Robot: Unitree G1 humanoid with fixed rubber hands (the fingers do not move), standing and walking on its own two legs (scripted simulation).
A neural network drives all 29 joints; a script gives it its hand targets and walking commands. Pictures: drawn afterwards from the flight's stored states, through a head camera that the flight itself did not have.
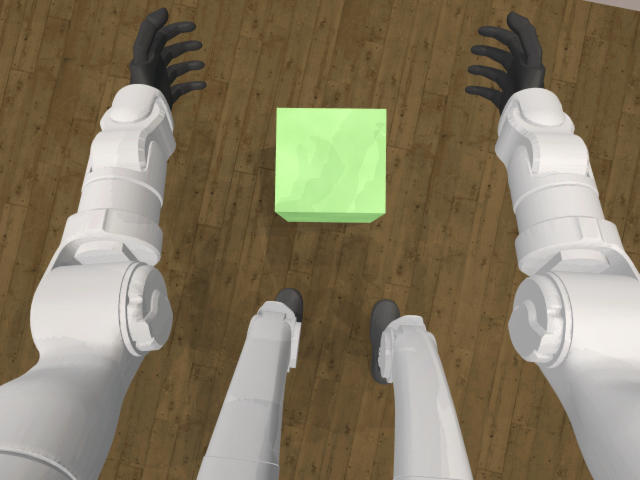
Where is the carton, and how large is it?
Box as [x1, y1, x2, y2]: [275, 108, 385, 222]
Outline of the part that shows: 277,108 275,211 288,221 370,222 384,213 385,109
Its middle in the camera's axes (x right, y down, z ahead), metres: +0.02 -0.14 +0.86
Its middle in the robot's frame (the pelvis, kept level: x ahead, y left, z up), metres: +0.52 +0.04 -0.52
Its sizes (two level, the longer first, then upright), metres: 0.210 0.200 0.250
